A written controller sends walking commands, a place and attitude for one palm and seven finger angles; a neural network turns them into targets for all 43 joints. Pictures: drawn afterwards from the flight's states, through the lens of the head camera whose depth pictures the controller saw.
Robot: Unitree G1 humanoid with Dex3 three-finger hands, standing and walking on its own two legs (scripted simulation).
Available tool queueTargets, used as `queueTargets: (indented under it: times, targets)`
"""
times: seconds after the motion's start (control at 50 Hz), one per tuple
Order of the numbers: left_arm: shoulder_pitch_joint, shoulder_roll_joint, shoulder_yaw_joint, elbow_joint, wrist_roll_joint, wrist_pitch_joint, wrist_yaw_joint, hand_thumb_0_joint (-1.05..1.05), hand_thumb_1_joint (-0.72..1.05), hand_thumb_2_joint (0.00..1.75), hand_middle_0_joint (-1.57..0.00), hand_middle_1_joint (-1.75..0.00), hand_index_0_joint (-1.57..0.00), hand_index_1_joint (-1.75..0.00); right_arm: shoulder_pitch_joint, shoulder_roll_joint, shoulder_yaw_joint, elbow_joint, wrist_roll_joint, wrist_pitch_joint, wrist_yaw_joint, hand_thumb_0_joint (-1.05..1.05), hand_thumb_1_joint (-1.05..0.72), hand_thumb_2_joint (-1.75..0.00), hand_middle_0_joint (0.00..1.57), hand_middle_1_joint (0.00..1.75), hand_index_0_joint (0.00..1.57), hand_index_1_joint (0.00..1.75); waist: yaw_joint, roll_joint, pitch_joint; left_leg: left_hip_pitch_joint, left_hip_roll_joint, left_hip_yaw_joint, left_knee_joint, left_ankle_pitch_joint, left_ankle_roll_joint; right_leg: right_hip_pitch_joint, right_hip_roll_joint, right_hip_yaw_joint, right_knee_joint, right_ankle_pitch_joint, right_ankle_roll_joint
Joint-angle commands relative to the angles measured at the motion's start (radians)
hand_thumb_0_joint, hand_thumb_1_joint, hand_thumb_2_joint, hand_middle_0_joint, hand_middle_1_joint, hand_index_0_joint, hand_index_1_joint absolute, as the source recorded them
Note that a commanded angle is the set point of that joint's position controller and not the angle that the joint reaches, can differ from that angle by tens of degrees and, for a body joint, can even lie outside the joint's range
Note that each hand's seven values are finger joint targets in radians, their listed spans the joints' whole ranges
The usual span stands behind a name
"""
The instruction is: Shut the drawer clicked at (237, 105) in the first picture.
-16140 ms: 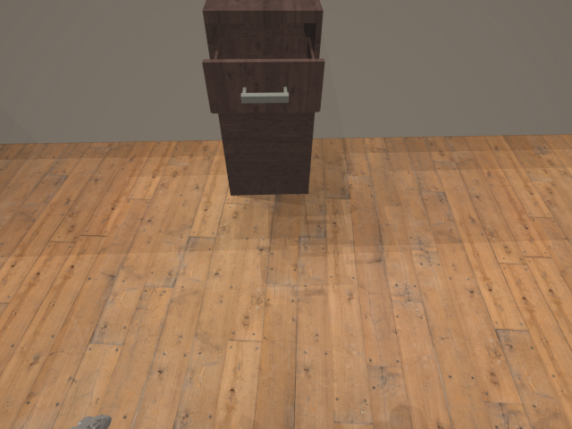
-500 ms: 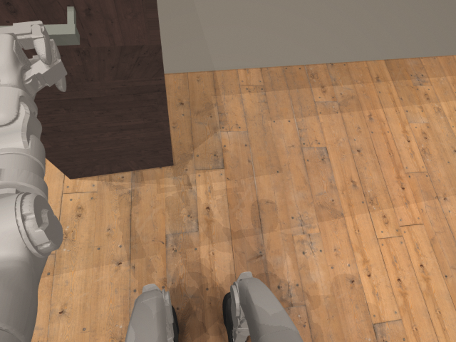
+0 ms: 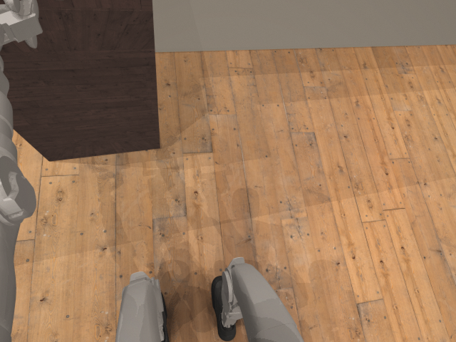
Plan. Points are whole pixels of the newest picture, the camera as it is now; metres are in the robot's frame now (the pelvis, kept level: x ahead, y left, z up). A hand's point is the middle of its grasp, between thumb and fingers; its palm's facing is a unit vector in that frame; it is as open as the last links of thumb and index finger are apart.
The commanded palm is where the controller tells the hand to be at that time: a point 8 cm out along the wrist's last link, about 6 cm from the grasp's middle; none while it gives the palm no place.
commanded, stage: pull the fist back off the drawer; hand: left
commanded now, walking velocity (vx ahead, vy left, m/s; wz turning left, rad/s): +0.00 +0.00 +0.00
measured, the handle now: out of the picture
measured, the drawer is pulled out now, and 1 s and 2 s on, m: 0.00 0.00 0.00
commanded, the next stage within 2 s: draw the hand back to the body in 0.66 s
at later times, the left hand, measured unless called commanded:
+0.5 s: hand (39, 18) +0.59 +0.19 +0.08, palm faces +0.08 -1.00 -0.03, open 3.3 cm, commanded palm +0.56 +0.21 +0.09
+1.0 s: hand (14, 48) +0.51 +0.20 +0.11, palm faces +0.07 -1.00 -0.04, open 3.3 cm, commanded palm +0.46 +0.24 +0.13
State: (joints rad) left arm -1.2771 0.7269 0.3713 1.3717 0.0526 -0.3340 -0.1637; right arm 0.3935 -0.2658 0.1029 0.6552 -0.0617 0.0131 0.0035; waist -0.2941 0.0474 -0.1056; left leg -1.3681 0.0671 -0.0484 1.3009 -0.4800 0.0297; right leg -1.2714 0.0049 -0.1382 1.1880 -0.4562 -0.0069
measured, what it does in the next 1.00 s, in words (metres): rises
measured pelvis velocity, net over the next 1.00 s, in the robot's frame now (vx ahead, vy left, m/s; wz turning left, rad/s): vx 0.06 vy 0.00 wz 0.00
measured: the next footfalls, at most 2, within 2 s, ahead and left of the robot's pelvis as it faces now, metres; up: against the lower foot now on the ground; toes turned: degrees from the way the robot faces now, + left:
none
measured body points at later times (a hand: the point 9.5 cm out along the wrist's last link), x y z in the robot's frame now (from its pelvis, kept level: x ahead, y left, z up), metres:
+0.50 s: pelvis +0.01 +0.00 +0.01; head +0.19 +0.03 +0.42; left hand +0.58 +0.24 +0.09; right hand -0.03 -0.25 -0.09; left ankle +0.05 +0.10 -0.61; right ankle +0.05 -0.13 -0.61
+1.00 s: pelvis +0.06 +0.00 +0.06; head +0.19 +0.01 +0.50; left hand +0.50 +0.25 +0.12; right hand +0.11 -0.26 -0.05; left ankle +0.05 +0.10 -0.61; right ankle +0.05 -0.13 -0.61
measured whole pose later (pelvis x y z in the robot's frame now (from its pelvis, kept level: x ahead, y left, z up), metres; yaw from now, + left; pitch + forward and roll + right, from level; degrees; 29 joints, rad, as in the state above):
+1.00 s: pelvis +0.06 +0.00 +0.06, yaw +0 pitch +22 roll -3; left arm -0.54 0.38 0.36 0.72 -0.14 -0.33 -0.17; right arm 0.35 -0.25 0.01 0.57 0.02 0.09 0.03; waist -0.12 0.04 -0.13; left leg -0.90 0.07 0.03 1.00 -0.49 0.02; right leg -0.85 0.02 -0.06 0.92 -0.45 0.00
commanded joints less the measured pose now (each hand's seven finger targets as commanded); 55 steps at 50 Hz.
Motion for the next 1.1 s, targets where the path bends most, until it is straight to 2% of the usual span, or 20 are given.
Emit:
queueTargets:
  times: [0.0, 0.06, 0.12, 0.18, 0.22, 0.34, 0.38, 0.48, 0.54, 0.58, 0.6, 0.66, 0.74, 0.76, 0.8, 0.86, 0.9, 0.98, 1.02, 1.08]
  targets:
    - [-0.656, 0.206, 0.013, -0.306, -0.020, -0.063, 0.037, 0.00, 0.90, 0.90, -1.40, -1.60, -1.40, -1.60, 0.238, -0.229, -0.072, -0.005, -0.006, -0.017, -0.022, 0.00, -0.90, -0.90, 0.20, 0.30, 0.20, 0.30, -0.086, 0.329, -0.560, 0.610, -0.004, -0.117, -0.179, 0.132, 0.003, 0.062, 0.043, 0.068, -0.149, 0.053, -0.017]
    - [-0.668, 0.176, 0.003, -0.336, -0.016, -0.059, 0.039, 0.00, 0.90, 0.90, -1.40, -1.60, -1.40, -1.60, 0.244, -0.228, -0.078, -0.006, -0.008, -0.022, -0.014, 0.00, -0.90, -0.90, 0.20, 0.30, 0.20, 0.30, -0.083, 0.358, -0.594, 0.669, -0.002, -0.137, -0.186, 0.148, -0.005, 0.037, 0.043, 0.059, -0.143, 0.063, -0.021]
    - [-0.624, 0.179, 0.016, -0.290, -0.014, -0.037, 0.043, 0.00, 0.90, 0.90, -1.40, -1.60, -1.40, -1.60, 0.243, -0.226, -0.075, -0.009, -0.007, -0.020, -0.007, 0.00, -0.90, -0.90, 0.20, 0.30, 0.20, 0.30, -0.074, 0.310, -0.538, 0.605, -0.006, -0.122, -0.189, 0.108, 0.001, 0.064, 0.045, 0.063, -0.158, 0.041, -0.020]
    - [-0.605, 0.161, 0.014, -0.307, -0.012, -0.035, 0.043, 0.00, 0.90, 0.90, -1.40, -1.60, -1.40, -1.60, 0.241, -0.225, -0.078, -0.016, -0.008, -0.020, -0.001, 0.00, -0.90, -0.90, 0.20, 0.30, 0.20, 0.30, -0.063, 0.317, -0.549, 0.617, -0.007, -0.127, -0.195, 0.103, 0.000, 0.058, 0.043, 0.060, -0.153, 0.039, -0.022]
    - [-0.574, 0.167, 0.024, -0.289, -0.013, -0.028, 0.045, 0.00, 0.90, 0.90, -1.40, -1.60, -1.40, -1.60, 0.242, -0.225, -0.078, -0.019, -0.006, -0.019, 0.001, 0.00, -0.90, -0.90, 0.20, 0.30, 0.20, 0.30, -0.060, 0.274, -0.525, 0.578, -0.008, -0.116, -0.197, 0.075, 0.004, 0.082, 0.045, 0.066, -0.163, 0.025, -0.019]
    - [-0.456, 0.142, 0.050, -0.365, -0.035, -0.049, 0.035, 0.00, 0.90, 0.90, -1.40, -1.60, -1.40, -1.60, 0.238, -0.212, -0.089, -0.038, -0.004, -0.009, 0.012, 0.00, -0.90, -0.90, 0.20, 0.30, 0.20, 0.30, -0.013, 0.278, -0.587, 0.639, -0.008, -0.095, -0.197, 0.198, 0.002, 0.148, 0.046, 0.067, -0.167, 0.084, -0.022]
    - [-0.399, 0.177, 0.084, -0.373, -0.046, -0.051, 0.029, 0.00, 0.90, 0.90, -1.40, -1.60, -1.40, -1.60, 0.231, -0.213, -0.091, -0.043, 0.001, -0.001, 0.012, 0.00, -0.90, -0.90, 0.20, 0.30, 0.20, 0.30, 0.007, 0.240, -0.584, 0.611, -0.008, -0.076, -0.195, 0.215, 0.004, 0.202, 0.047, 0.075, -0.177, 0.095, -0.018]
    - [-0.218, 0.152, 0.109, -0.425, -0.068, -0.067, 0.021, 0.00, 0.90, 0.90, -1.40, -1.60, -1.40, -1.60, 0.213, -0.199, -0.101, -0.069, 0.012, 0.021, 0.019, 0.00, -0.90, -0.90, 0.20, 0.30, 0.20, 0.30, 0.064, 0.205, -0.602, 0.622, -0.013, -0.042, -0.211, 0.306, 0.004, 0.317, 0.050, 0.084, -0.191, 0.171, -0.017]
    - [-0.132, 0.087, 0.084, -0.448, -0.083, -0.077, 0.015, 0.00, 0.90, 0.90, -1.40, -1.60, -1.40, -1.60, 0.201, -0.187, -0.108, -0.077, 0.018, 0.032, 0.023, 0.00, -0.90, -0.90, 0.20, 0.30, 0.20, 0.30, 0.074, 0.177, -0.575, 0.630, -0.016, -0.030, -0.225, 0.339, 0.004, 0.352, 0.050, 0.087, -0.200, 0.220, -0.015]
    - [-0.118, 0.090, 0.099, -0.459, -0.094, -0.088, 0.018, 0.00, 0.90, 0.90, -1.40, -1.60, -1.40, -1.60, 0.197, -0.187, -0.116, -0.073, 0.022, 0.038, 0.022, 0.00, -0.90, -0.90, 0.20, 0.30, 0.20, 0.30, 0.076, 0.142, -0.560, 0.623, -0.018, -0.020, -0.224, 0.351, 0.004, 0.375, 0.050, 0.092, -0.205, 0.247, -0.010]
    - [-0.143, 0.070, 0.082, -0.475, -0.102, -0.096, 0.018, 0.00, 0.90, 0.90, -1.40, -1.60, -1.40, -1.60, 0.195, -0.185, -0.118, -0.068, 0.022, 0.040, 0.020, 0.00, -0.90, -0.90, 0.20, 0.30, 0.20, 0.30, 0.059, 0.132, -0.549, 0.623, -0.019, -0.015, -0.223, 0.359, 0.008, 0.382, 0.049, 0.097, -0.210, 0.267, -0.007]
    - [-0.119, 0.067, 0.094, -0.476, -0.108, -0.125, 0.016, 0.00, 0.90, 0.90, -1.40, -1.60, -1.40, -1.60, 0.196, -0.182, -0.124, -0.056, 0.020, 0.044, 0.019, 0.00, -0.90, -0.90, 0.20, 0.30, 0.20, 0.30, 0.073, 0.150, -0.549, 0.656, -0.022, -0.013, -0.221, 0.416, 0.003, 0.388, 0.048, 0.096, -0.202, 0.315, -0.011]
    - [-0.074, -0.038, 0.025, -0.497, -0.115, -0.148, -0.002, 0.00, 0.90, 0.90, -1.40, -1.60, -1.40, -1.60, 0.189, -0.169, -0.134, -0.056, 0.020, 0.057, 0.025, 0.00, -0.90, -0.90, 0.20, 0.30, 0.20, 0.30, 0.073, 0.157, -0.567, 0.735, -0.026, -0.012, -0.219, 0.519, -0.001, 0.392, 0.047, 0.093, -0.199, 0.393, -0.013]
    - [0.007, -0.006, 0.068, -0.536, -0.124, -0.148, -0.007, 0.00, 0.90, 0.90, -1.40, -1.60, -1.40, -1.60, 0.188, -0.173, -0.141, -0.068, 0.023, 0.063, 0.026, 0.00, -0.90, -0.90, 0.20, 0.30, 0.20, 0.30, 0.114, 0.175, -0.617, 0.777, -0.025, -0.010, -0.231, 0.573, -0.006, 0.433, 0.047, 0.091, -0.202, 0.424, -0.016]
    - [0.146, -0.013, 0.070, -0.629, -0.152, -0.129, -0.021, 0.00, 0.90, 0.90, -1.40, -1.60, -1.40, -1.60, 0.164, -0.168, -0.145, -0.106, 0.040, 0.076, 0.027, 0.00, -0.90, -0.90, 0.20, 0.30, 0.20, 0.30, 0.150, 0.163, -0.664, 0.834, -0.029, 0.003, -0.267, 0.640, -0.008, 0.530, 0.049, 0.095, -0.233, 0.491, -0.014]
    - [0.297, -0.071, 0.040, -0.764, -0.195, -0.080, -0.026, 0.00, 0.90, 0.90, -1.40, -1.60, -1.40, -1.60, 0.131, -0.156, -0.149, -0.141, 0.065, 0.079, 0.025, 0.00, -0.90, -0.90, 0.20, 0.30, 0.20, 0.30, 0.171, 0.124, -0.639, 0.863, -0.033, 0.016, -0.321, 0.674, -0.003, 0.634, 0.050, 0.094, -0.283, 0.566, -0.007]
    - [0.377, -0.068, 0.048, -0.875, -0.218, -0.062, -0.016, 0.00, 0.90, 0.90, -1.40, -1.60, -1.40, -1.60, 0.106, -0.150, -0.151, -0.161, 0.077, 0.073, 0.018, 0.00, -0.90, -0.90, 0.20, 0.30, 0.20, 0.30, 0.189, 0.102, -0.614, 0.875, -0.034, 0.025, -0.357, 0.679, -0.002, 0.701, 0.048, 0.096, -0.311, 0.597, -0.005]
    - [0.500, -0.138, 0.007, -0.996, -0.249, -0.058, 0.010, 0.00, 0.90, 0.90, -1.40, -1.60, -1.40, -1.60, 0.063, -0.137, -0.152, -0.162, 0.089, 0.044, 0.005, 0.00, -0.90, -0.90, 0.20, 0.30, 0.20, 0.30, 0.188, 0.053, -0.497, 0.895, -0.033, 0.036, -0.417, 0.651, -0.002, 0.752, 0.045, 0.093, -0.361, 0.600, 0.000]
    - [0.574, -0.206, -0.042, -1.025, -0.257, -0.051, 0.007, 0.00, 0.90, 0.90, -1.40, -1.60, -1.40, -1.60, 0.036, -0.130, -0.151, -0.165, 0.094, 0.028, 0.004, 0.00, -0.90, -0.90, 0.20, 0.30, 0.20, 0.30, 0.189, 0.081, -0.441, 0.931, -0.035, 0.041, -0.444, 0.633, -0.004, 0.743, 0.044, 0.088, -0.388, 0.561, -0.001]
    - [0.635, -0.225, -0.067, -1.037, -0.264, -0.033, -0.007, 0.00, 0.90, 0.90, -1.40, -1.60, -1.40, -1.60, 0.002, -0.133, -0.148, -0.165, 0.100, 0.017, -0.003, 0.00, -0.90, -0.90, 0.20, 0.30, 0.20, 0.30, 0.191, 0.064, -0.354, 0.951, -0.032, 0.035, -0.481, 0.605, -0.008, 0.745, 0.041, 0.080, -0.415, 0.520, -0.004]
